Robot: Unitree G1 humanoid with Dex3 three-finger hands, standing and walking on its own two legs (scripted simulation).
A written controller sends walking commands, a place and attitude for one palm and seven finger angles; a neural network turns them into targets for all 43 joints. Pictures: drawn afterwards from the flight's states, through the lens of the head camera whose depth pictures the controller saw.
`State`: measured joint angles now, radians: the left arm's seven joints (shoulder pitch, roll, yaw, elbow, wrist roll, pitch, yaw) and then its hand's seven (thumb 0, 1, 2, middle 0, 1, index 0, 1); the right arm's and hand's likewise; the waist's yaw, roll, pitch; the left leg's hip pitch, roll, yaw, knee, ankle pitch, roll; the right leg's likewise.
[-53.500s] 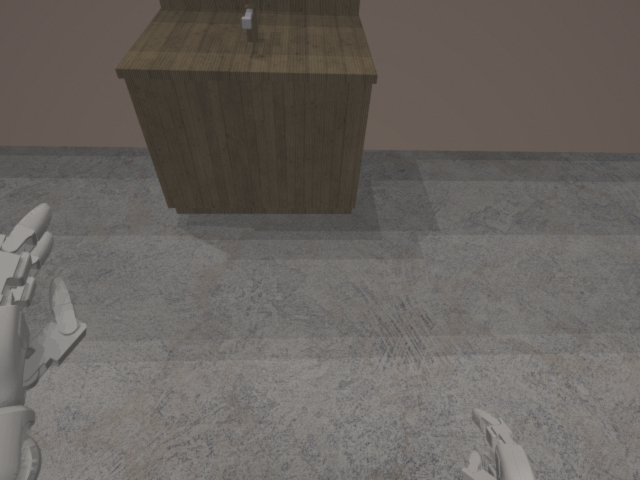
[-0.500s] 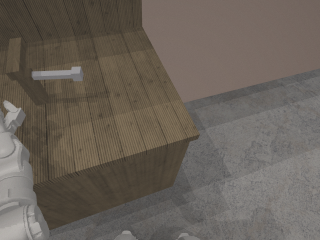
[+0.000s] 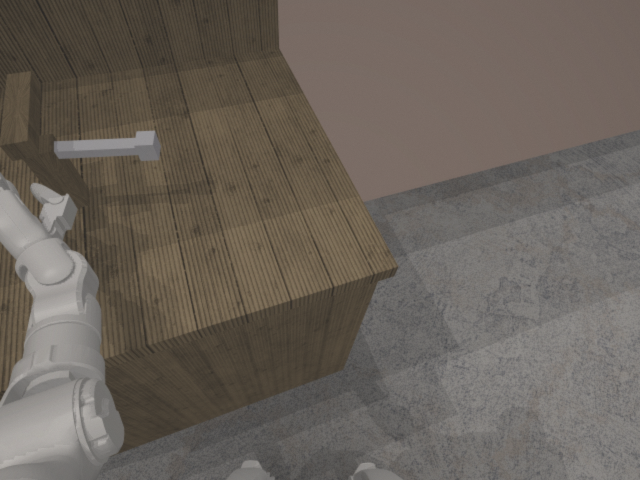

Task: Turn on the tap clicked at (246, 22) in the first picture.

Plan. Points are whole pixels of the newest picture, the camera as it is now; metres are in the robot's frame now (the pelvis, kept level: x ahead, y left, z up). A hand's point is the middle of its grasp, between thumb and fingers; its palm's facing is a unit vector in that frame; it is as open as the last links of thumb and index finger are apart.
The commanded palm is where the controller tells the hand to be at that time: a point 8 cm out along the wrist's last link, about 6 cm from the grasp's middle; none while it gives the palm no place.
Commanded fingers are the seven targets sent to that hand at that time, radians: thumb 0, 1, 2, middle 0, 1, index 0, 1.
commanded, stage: push the lever round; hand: left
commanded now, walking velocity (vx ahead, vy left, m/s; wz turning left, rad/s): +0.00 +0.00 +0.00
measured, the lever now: (147, 145) +0.54 +0.22 +0.08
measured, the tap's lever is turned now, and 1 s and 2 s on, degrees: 77 77 77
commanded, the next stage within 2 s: none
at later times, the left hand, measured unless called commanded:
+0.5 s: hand (96, 192) +0.46 +0.27 +0.07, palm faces +0.79 -0.61 -0.07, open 7.8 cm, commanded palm +0.41 +0.28 +0.07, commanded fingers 0.00 0.90 0.90 -0.15 -0.15 -0.15 -0.15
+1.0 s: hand (115, 178) +0.48 +0.26 +0.07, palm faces +0.86 -0.50 -0.08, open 8.0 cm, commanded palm +0.45 +0.26 +0.07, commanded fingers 0.00 0.90 0.90 -0.15 -0.15 -0.15 -0.15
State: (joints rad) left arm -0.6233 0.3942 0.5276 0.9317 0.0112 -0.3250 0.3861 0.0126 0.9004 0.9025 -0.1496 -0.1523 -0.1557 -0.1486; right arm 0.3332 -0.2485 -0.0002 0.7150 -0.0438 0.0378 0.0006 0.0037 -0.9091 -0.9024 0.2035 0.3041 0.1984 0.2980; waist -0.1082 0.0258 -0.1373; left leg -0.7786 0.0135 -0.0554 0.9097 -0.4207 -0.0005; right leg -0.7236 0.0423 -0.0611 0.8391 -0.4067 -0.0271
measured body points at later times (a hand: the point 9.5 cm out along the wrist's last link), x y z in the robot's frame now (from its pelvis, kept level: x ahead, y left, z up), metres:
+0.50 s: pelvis +0.00 +0.00 +0.00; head +0.08 +0.01 +0.44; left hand +0.41 +0.30 +0.08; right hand +0.03 -0.26 -0.12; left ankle +0.00 +0.11 -0.69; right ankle -0.01 -0.11 -0.69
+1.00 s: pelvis -0.01 -0.02 -0.01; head +0.09 +0.00 +0.43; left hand +0.44 +0.28 +0.08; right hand +0.00 -0.27 -0.13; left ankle +0.00 +0.11 -0.69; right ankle -0.01 -0.11 -0.69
